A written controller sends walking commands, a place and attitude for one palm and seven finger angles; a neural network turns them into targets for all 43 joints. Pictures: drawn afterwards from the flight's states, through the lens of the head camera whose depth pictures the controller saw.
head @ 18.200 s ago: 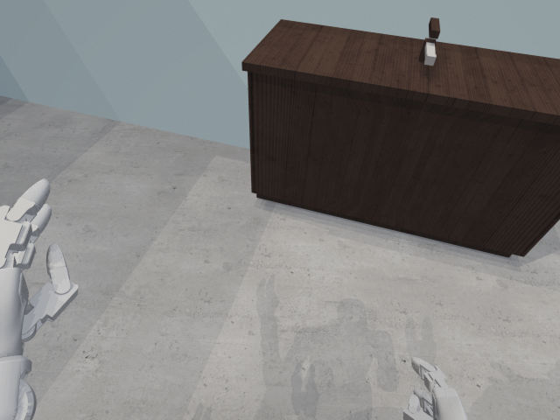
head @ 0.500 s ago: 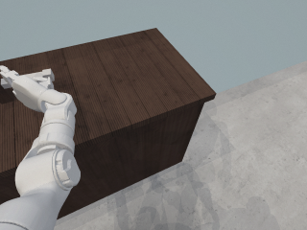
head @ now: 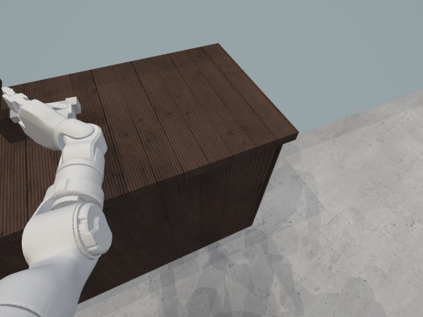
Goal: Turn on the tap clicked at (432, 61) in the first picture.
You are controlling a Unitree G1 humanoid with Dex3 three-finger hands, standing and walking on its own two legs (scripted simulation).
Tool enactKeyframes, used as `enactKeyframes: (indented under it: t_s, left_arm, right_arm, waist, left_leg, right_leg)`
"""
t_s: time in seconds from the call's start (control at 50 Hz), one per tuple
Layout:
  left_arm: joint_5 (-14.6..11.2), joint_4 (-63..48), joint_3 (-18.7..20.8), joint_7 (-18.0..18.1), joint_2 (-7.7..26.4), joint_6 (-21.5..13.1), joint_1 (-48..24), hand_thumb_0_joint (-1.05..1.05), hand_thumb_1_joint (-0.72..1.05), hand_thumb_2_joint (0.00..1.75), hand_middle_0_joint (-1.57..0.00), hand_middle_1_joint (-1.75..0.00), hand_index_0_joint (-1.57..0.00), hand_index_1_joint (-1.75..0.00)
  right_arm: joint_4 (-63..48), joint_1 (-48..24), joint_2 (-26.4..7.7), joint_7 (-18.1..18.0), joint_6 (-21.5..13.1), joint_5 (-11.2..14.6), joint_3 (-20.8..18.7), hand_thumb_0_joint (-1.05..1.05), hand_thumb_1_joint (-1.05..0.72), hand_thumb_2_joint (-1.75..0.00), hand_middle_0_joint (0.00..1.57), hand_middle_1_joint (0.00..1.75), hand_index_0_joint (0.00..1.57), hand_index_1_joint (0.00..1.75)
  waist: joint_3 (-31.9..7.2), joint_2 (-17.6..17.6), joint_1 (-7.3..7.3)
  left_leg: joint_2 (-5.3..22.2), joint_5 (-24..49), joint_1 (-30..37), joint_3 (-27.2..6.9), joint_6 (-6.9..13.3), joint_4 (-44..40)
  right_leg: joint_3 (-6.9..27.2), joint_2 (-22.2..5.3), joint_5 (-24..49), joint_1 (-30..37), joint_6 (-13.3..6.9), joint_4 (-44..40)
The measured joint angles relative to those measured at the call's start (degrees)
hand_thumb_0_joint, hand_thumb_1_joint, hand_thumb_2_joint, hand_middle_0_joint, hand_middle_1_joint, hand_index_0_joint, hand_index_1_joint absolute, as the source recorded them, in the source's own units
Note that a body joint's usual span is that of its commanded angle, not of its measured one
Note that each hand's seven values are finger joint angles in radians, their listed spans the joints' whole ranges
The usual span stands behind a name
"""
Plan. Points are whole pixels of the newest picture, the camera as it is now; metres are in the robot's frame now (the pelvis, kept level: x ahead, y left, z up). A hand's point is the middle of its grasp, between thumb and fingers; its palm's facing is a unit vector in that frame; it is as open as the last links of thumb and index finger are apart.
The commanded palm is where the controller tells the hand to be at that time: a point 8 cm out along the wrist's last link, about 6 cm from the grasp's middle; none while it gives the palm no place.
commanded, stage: lift the hand up off the lever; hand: left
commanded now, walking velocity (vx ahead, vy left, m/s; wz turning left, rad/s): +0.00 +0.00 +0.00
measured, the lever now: (73, 105) +0.58 +0.29 +0.06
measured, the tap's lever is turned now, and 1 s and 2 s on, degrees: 83 83 83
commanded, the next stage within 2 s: draw the hand back beside the body in 0.12 s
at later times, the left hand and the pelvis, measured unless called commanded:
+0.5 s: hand (78, 127) +0.44 +0.22 +0.13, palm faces +0.42 -0.90 -0.13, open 7.8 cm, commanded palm +0.37 +0.27 +0.15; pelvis +0.01 +0.01 +0.02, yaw -5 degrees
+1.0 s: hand (27, 189) +0.29 +0.24 +0.17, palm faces +0.32 -0.92 -0.20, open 7.6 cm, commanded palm +0.24 +0.28 +0.18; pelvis -0.02 +0.01 +0.03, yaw -3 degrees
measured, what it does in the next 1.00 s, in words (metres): stands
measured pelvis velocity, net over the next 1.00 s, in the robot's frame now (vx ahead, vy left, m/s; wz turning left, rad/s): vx -0.02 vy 0.01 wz -0.05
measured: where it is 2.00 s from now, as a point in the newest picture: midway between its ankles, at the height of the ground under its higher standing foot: outside the picture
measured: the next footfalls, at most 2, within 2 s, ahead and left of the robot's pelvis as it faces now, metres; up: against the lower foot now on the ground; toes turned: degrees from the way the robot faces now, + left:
none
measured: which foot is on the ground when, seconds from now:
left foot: down 0.00-1.00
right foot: down 0.00-1.00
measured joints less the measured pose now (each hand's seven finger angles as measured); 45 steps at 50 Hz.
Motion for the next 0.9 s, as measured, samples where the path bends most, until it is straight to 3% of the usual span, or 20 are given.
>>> enactKeyframes:
  t_s: [0.24,0.26,0.32,0.36,0.42,0.44,0.54,0.62,0.72,0.9]
  left_arm:
    - [0.64,1.93,1.27,0.19,1.51,0.06,-1.86,0.01,0.90,0.90,-0.15,-0.15,-0.16,-0.15]
    - [0.85,1.19,0.00,-1.18,1.88,0.15,-1.22,0.01,0.90,0.90,-0.15,-0.15,-0.16,-0.15]
    - [0.39,-4.55,-4.33,-10.78,2.69,-1.41,4.02,0.01,0.90,0.90,-0.15,-0.15,-0.15,-0.15]
    - [-2.30,-9.36,-6.55,-18.24,2.59,-2.90,8.92,0.01,0.90,0.90,-0.15,-0.16,-0.16,-0.15]
    - [-8.74,-16.77,-7.68,-28.05,1.16,-3.33,16.69,0.01,0.90,0.90,-0.16,-0.16,-0.16,-0.16]
    - [-10.39,-19.26,-7.55,-29.68,0.43,-2.74,19.25,0.01,0.89,0.90,-0.16,-0.16,-0.16,-0.16]
    - [-12.21,-27.61,-10.59,-36.84,3.21,-1.22,33.46,0.01,0.89,0.90,-0.17,-0.18,-0.17,-0.17]
    - [-13.12,-33.65,-13.99,-39.20,4.21,-1.64,38.95,0.01,0.89,0.90,-0.17,-0.19,-0.17,-0.18]
    - [-13.38,-37.83,-18.13,-40.44,3.37,-3.13,40.21,0.01,0.89,0.90,-0.17,-0.20,-0.17,-0.20]
    - [-13.84,-46.11,-19.54,-42.08,1.05,-3.65,46.23,0.01,0.89,0.90,-0.18,-0.23,-0.18,-0.22]
  right_arm:
    - [-0.15,0.29,-0.03,-0.05,-0.59,-0.23,0.14,0.01,-0.90,-0.90,0.21,0.29,0.20,0.30]
    - [-0.35,0.38,0.04,-0.19,-0.39,-0.12,0.11,0.01,-0.90,-0.90,0.21,0.29,0.20,0.30]
    - [-1.81,1.22,0.15,-1.43,0.45,1.24,0.02,0.01,-0.90,-0.90,0.21,0.30,0.20,0.30]
    - [-2.87,2.13,0.08,-2.52,0.88,2.60,0.03,0.01,-0.90,-0.90,0.21,0.30,0.20,0.30]
    - [-4.19,3.24,-0.24,-4.01,1.45,4.75,0.34,0.01,-0.90,-0.90,0.21,0.30,0.20,0.30]
    - [-4.61,3.43,-0.41,-4.40,1.58,5.28,0.42,0.01,-0.90,-0.90,0.21,0.30,0.20,0.30]
    - [-6.49,1.42,-1.24,-4.68,1.75,7.73,0.73,0.01,-0.90,-0.90,0.21,0.30,0.20,0.30]
    - [-7.18,-0.89,-1.69,-5.22,0.38,8.57,0.71,0.01,-0.90,-0.90,0.21,0.29,0.20,0.30]
    - [-7.65,-5.73,-2.46,-5.65,-1.00,8.78,1.30,0.01,-0.90,-0.90,0.21,0.29,0.20,0.30]
    - [-11.09,-12.21,-0.42,-6.06,-2.54,7.84,3.59,0.01,-0.90,-0.90,0.21,0.29,0.20,0.30]
  waist:
    - [0.02,-0.15,-0.73]
    - [0.20,-0.27,-0.74]
    - [0.82,-0.45,-0.28]
    - [1.14,-0.45,0.37]
    - [1.65,-0.41,1.67]
    - [1.74,-0.29,2.07]
    - [3.37,0.21,2.87]
    - [4.58,0.41,5.46]
    - [5.87,0.29,8.28]
    - [7.63,-0.42,9.31]
  left_leg:
    - [0.23,0.14,-1.71,0.18,-0.04,0.37]
    - [0.27,0.11,-1.59,0.34,-0.03,0.36]
    - [0.75,0.05,0.46,1.38,0.01,-0.64]
    - [1.12,0.14,3.09,2.29,0.06,-2.09]
    - [1.55,0.43,7.97,3.57,0.22,-4.76]
    - [1.61,0.53,9.48,3.89,0.30,-5.55]
    - [1.08,2.10,18.01,5.51,0.61,-10.97]
    - [0.43,3.84,22.07,5.20,0.93,-14.10]
    - [-0.49,5.76,24.35,4.06,1.26,-16.14]
    - [-0.69,8.13,27.55,4.02,1.22,-19.29]
  right_leg:
    - [0.18,0.20,0.25,-1.82,-0.04,0.37]
    - [0.34,0.22,0.25,-1.80,-0.05,0.43]
    - [1.42,0.61,0.62,-0.20,-0.05,-0.51]
    - [2.38,0.92,1.14,2.11,0.01,-2.04]
    - [3.73,1.28,2.08,6.64,0.17,-4.93]
    - [4.07,1.32,2.33,8.07,0.24,-5.78]
    - [5.70,0.74,3.63,15.62,0.65,-9.92]
    - [5.40,0.12,5.10,19.88,0.93,-13.00]
    - [4.23,-0.74,6.46,22.62,1.21,-14.97]
    - [4.19,-0.94,8.60,25.61,1.23,-17.69]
